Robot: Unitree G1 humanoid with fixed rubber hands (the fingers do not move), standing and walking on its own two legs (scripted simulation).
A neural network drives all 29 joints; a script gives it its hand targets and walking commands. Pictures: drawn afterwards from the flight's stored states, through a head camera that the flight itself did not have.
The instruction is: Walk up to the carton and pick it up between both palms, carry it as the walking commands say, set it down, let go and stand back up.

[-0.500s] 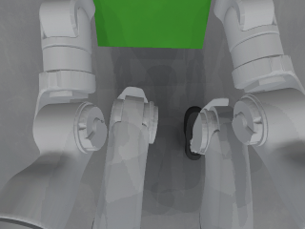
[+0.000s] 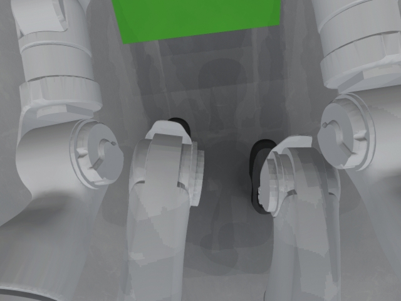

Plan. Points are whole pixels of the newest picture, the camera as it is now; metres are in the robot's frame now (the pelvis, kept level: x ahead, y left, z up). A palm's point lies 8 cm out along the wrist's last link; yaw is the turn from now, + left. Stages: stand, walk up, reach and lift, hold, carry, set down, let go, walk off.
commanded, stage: set down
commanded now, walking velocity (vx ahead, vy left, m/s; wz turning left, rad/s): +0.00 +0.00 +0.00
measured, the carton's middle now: out of the picture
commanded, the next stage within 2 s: none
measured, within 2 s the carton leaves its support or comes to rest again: rests again in 0.78 s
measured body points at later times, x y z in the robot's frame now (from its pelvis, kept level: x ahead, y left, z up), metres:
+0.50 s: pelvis +0.01 +0.00 -0.02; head +0.39 +0.02 +0.23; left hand +0.55 +0.25 -0.17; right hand +0.60 -0.05 -0.19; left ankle +0.13 +0.13 -0.36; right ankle +0.10 -0.11 -0.36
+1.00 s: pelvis +0.02 +0.00 -0.02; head +0.40 +0.02 +0.22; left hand +0.55 +0.25 -0.19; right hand +0.61 -0.04 -0.20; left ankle +0.13 +0.13 -0.36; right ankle +0.10 -0.11 -0.36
